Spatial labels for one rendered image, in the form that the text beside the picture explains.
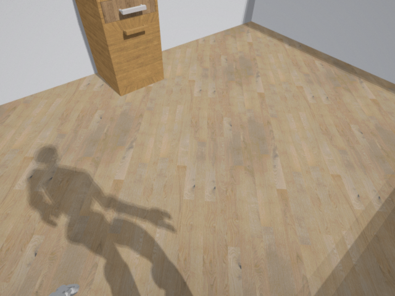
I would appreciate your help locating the drawer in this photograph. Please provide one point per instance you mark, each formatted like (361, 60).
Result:
(111, 13)

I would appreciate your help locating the cabinet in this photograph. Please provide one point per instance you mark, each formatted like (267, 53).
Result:
(126, 62)

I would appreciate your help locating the left robot hand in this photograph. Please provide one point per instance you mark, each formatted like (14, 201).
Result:
(66, 290)

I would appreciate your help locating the handle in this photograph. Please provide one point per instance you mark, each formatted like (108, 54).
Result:
(136, 30)
(133, 9)

